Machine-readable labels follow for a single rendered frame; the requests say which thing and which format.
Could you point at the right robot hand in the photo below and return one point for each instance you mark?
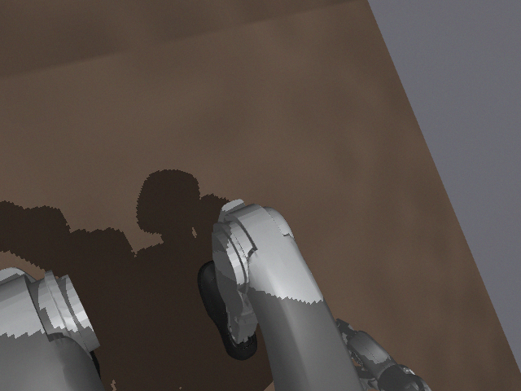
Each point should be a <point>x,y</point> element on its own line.
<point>367,352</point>

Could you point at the right robot foot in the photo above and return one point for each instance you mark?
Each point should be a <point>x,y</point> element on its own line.
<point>215,307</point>

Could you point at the right robot arm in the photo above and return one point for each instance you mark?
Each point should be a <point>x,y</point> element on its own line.
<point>400,378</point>

